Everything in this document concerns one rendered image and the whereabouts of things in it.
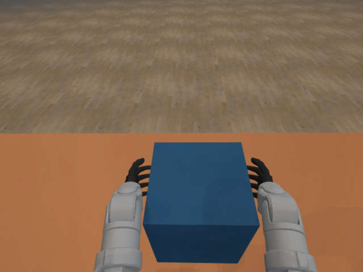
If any robot right forearm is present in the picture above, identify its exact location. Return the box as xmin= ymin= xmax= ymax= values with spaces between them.
xmin=258 ymin=182 xmax=318 ymax=272

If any right robot hand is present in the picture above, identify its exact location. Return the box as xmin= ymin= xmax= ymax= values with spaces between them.
xmin=247 ymin=158 xmax=273 ymax=198

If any carton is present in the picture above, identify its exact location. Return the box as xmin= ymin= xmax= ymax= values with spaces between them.
xmin=143 ymin=142 xmax=260 ymax=264

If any robot left forearm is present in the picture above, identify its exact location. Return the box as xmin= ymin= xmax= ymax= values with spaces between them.
xmin=94 ymin=181 xmax=143 ymax=272

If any left robot hand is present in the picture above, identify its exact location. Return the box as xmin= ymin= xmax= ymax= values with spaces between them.
xmin=125 ymin=158 xmax=151 ymax=196

